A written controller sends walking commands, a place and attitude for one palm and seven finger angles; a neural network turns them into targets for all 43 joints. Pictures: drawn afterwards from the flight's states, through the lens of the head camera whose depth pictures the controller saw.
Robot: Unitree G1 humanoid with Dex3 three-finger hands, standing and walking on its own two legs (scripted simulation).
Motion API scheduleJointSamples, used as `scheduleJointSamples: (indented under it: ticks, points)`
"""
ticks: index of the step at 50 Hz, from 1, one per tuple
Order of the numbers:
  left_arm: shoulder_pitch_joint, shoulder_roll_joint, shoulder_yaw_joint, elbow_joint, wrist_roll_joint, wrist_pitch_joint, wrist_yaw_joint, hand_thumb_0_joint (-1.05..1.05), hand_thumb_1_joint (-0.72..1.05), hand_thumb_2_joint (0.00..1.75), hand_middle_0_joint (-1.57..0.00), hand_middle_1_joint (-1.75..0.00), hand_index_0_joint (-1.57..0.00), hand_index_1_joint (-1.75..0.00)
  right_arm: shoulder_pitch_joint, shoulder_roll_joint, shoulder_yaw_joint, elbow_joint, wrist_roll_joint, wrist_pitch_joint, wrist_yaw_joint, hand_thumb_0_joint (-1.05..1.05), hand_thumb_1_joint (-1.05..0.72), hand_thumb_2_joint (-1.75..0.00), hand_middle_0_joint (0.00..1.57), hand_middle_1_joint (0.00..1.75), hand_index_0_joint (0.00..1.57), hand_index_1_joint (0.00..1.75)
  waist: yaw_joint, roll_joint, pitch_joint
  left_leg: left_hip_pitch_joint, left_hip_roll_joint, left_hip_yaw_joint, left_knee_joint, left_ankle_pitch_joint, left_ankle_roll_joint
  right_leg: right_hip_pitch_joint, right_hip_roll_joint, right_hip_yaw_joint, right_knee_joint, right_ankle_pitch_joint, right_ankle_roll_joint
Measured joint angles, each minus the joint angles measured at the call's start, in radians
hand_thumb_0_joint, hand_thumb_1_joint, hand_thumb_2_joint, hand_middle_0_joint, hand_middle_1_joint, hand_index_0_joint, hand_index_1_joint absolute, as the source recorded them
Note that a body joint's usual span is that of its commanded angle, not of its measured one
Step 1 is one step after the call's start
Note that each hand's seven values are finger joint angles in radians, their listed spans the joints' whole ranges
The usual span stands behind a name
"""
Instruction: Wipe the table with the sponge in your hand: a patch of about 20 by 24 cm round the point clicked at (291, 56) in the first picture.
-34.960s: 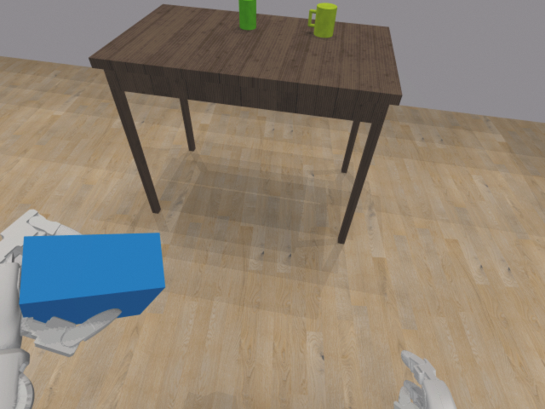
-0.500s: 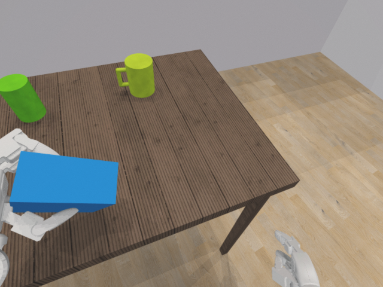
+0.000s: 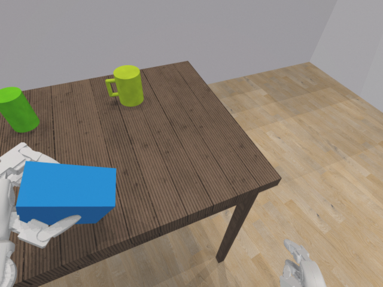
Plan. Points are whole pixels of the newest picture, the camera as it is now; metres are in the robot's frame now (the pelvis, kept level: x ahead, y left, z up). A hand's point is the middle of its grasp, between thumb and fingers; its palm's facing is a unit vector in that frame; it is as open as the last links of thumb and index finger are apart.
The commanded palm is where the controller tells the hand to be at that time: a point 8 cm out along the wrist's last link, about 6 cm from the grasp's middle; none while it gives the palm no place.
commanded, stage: come to a stop and stand still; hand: left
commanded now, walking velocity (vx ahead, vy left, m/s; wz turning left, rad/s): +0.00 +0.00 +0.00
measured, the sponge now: (80, 197) +0.23 +0.21 +0.12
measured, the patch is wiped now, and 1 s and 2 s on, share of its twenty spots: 0.00 0.00 0.00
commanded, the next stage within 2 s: look again from close up in 0.64 s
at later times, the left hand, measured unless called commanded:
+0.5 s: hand (24, 180) +0.24 +0.29 +0.15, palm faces +0.40 -0.83 -0.40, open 10.4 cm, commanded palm +0.18 +0.31 +0.17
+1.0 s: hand (26, 191) +0.22 +0.28 +0.15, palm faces +0.38 -0.85 -0.37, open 10.4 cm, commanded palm +0.16 +0.31 +0.17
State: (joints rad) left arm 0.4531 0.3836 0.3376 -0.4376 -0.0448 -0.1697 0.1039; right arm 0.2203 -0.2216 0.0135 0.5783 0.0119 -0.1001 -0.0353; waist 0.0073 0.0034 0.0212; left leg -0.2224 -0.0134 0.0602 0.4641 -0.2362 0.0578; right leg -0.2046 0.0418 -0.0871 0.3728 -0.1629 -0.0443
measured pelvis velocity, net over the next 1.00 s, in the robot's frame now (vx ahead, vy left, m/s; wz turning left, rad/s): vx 0.00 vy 0.03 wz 0.01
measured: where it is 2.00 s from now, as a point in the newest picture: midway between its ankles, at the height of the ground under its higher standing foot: outside the picture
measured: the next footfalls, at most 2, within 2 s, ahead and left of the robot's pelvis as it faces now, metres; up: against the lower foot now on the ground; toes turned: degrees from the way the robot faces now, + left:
none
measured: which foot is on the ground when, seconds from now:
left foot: down 0.00-1.00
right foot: down 0.00-1.00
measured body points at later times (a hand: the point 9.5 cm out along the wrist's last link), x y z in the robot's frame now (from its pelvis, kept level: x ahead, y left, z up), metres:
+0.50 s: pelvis +0.02 +0.03 +0.00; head +0.05 +0.06 +0.44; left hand +0.21 +0.34 +0.17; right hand +0.20 -0.19 -0.07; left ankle +0.01 +0.08 -0.74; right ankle +0.03 -0.09 -0.74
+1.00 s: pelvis +0.00 +0.03 +0.00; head +0.03 +0.05 +0.45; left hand +0.19 +0.32 +0.17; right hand +0.18 -0.19 -0.07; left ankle +0.01 +0.08 -0.74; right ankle +0.03 -0.09 -0.74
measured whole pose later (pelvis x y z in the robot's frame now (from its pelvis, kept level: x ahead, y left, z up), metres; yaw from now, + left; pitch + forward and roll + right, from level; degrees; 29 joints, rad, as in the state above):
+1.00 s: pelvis +0.00 +0.03 +0.00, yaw +0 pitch -2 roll -2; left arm 0.43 0.37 0.35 -0.49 -0.04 -0.19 0.11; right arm 0.20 -0.19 0.03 0.57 0.01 -0.12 -0.02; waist 0.03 -0.03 0.09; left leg -0.19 -0.05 0.07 0.46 -0.24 0.09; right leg -0.19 0.00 -0.08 0.41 -0.19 0.00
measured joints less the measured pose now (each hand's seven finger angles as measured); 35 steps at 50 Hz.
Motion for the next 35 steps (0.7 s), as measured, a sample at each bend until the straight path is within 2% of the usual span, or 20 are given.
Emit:
scheduleJointSamples:
  ticks: [3, 4, 5, 7, 10, 13, 15, 18, 23, 27, 31, 35]
  points:
    - [0.006, -0.001, 0.001, 0.010, 0.000, 0.010, 0.000, 0.00, -0.54, 1.03, -0.71, -1.33, -0.72, -1.32, 0.007, 0.002, 0.002, 0.009, 0.001, -0.001, -0.002, 0.01, -0.90, -0.90, 0.21, 0.30, 0.20, 0.30, 0.004, -0.006, 0.000, 0.012, -0.006, 0.005, -0.014, 0.003, 0.002, 0.003, -0.005, 0.005, 0.004, -0.005, 0.004]
    - [-0.042, 0.028, 0.008, 0.021, 0.039, 0.014, -0.023, 0.00, -0.54, 1.03, -0.71, -1.33, -0.72, -1.32, 0.022, 0.005, -0.005, 0.005, -0.009, -0.016, -0.004, 0.01, -0.90, -0.90, 0.21, 0.30, 0.20, 0.30, 0.022, -0.009, 0.008, 0.002, -0.003, 0.001, -0.003, 0.001, 0.002, -0.001, -0.003, 0.002, 0.006, -0.005, 0.008]
    - [-0.115, 0.070, 0.025, 0.064, 0.057, -0.015, -0.043, 0.00, -0.54, 1.03, -0.72, -1.33, -0.72, -1.32, 0.031, 0.008, -0.004, 0.010, -0.014, -0.030, -0.006, 0.01, -0.90, -0.90, 0.21, 0.30, 0.20, 0.30, 0.037, -0.018, 0.013, -0.014, -0.003, -0.004, 0.009, -0.001, 0.001, -0.014, -0.004, -0.004, 0.014, -0.007, 0.008]
    - [-0.210, 0.107, 0.072, 0.136, 0.040, -0.052, -0.039, 0.00, -0.54, 1.03, -0.72, -1.32, -0.72, -1.32, 0.020, 0.015, 0.009, 0.023, -0.013, -0.037, 0.004, 0.01, -0.90, -0.90, 0.21, 0.30, 0.20, 0.30, 0.049, -0.033, 0.030, -0.026, -0.001, -0.002, 0.016, 0.000, 0.000, -0.026, -0.002, -0.004, 0.018, -0.004, 0.003]
    - [-0.209, 0.059, 0.107, 0.140, 0.004, -0.055, -0.011, 0.00, -0.54, 1.03, -0.71, -1.33, -0.72, -1.32, 0.005, 0.014, 0.011, 0.013, -0.007, -0.053, 0.027, 0.02, -0.90, -0.90, 0.21, 0.30, 0.20, 0.30, 0.033, -0.034, 0.044, -0.019, -0.009, 0.019, 0.007, 0.001, 0.010, -0.040, -0.011, 0.018, 0.041, -0.009, 0.009]
    - [-0.112, -0.015, 0.049, 0.052, 0.001, -0.060, -0.007, -0.01, -0.53, 1.03, -0.71, -1.33, -0.71, -1.33, 0.007, 0.007, 0.001, 0.001, -0.005, -0.068, 0.042, 0.01, -0.90, -0.90, 0.21, 0.30, 0.20, 0.30, 0.011, -0.018, 0.044, -0.009, -0.026, 0.031, 0.007, -0.011, 0.025, -0.045, -0.028, 0.030, 0.074, -0.034, 0.025]
    - [-0.039, -0.035, -0.005, -0.006, 0.007, -0.070, -0.019, -0.01, -0.53, 1.03, -0.71, -1.34, -0.71, -1.33, 0.009, 0.011, -0.001, 0.002, -0.005, -0.069, 0.042, 0.01, -0.90, -0.90, 0.21, 0.30, 0.20, 0.30, 0.000, -0.016, 0.039, -0.001, -0.035, 0.032, 0.009, -0.020, 0.032, -0.042, -0.038, 0.032, 0.087, -0.050, 0.034]
    - [0.024, -0.012, -0.036, -0.047, 0.010, -0.081, -0.036, 0.00, -0.54, 1.03, -0.71, -1.33, -0.72, -1.33, 0.011, 0.030, 0.004, 0.008, -0.006, -0.063, 0.030, 0.01, -0.90, -0.90, 0.21, 0.30, 0.20, 0.30, -0.002, -0.031, 0.033, 0.009, -0.043, 0.025, 0.010, -0.031, 0.034, -0.031, -0.045, 0.026, 0.094, -0.067, 0.039]
    - [-0.021, 0.047, 0.035, -0.007, 0.004, -0.068, -0.024, 0.00, -0.54, 1.03, -0.72, -1.33, -0.72, -1.32, -0.001, 0.048, 0.013, 0.006, -0.005, -0.052, 0.013, 0.02, -0.90, -0.90, 0.21, 0.30, 0.20, 0.30, 0.018, -0.059, 0.041, 0.017, -0.048, 0.009, 0.014, -0.038, 0.032, -0.015, -0.050, 0.011, 0.092, -0.077, 0.039]
    - [-0.079, 0.021, 0.065, 0.000, 0.002, -0.047, -0.002, 0.00, -0.54, 1.03, -0.72, -1.33, -0.72, -1.32, -0.029, 0.039, 0.012, -0.001, -0.008, -0.057, 0.019, 0.02, -0.90, -0.90, 0.21, 0.30, 0.20, 0.30, 0.031, -0.058, 0.054, 0.023, -0.049, 0.006, 0.018, -0.042, 0.034, -0.003, -0.051, 0.008, 0.086, -0.076, 0.043]
    - [-0.080, -0.028, 0.024, -0.041, 0.007, -0.042, 0.004, -0.01, -0.54, 1.03, -0.71, -1.33, -0.72, -1.33, -0.055, 0.030, 0.009, -0.012, -0.009, -0.057, 0.030, 0.01, -0.90, -0.90, 0.21, 0.30, 0.20, 0.30, 0.034, -0.053, 0.057, 0.030, -0.050, 0.011, 0.018, -0.043, 0.038, 0.003, -0.052, 0.013, 0.083, -0.074, 0.048]
    - [-0.052, -0.033, -0.013, -0.061, 0.011, -0.040, -0.005, 0.00, -0.54, 1.03, -0.71, -1.33, -0.72, -1.33, -0.070, 0.036, 0.012, -0.027, -0.009, -0.041, 0.029, 0.01, -0.90, -0.90, 0.21, 0.30, 0.21, 0.30, 0.024, -0.050, 0.054, 0.031, -0.047, 0.012, 0.016, -0.041, 0.035, 0.008, -0.049, 0.015, 0.070, -0.065, 0.048]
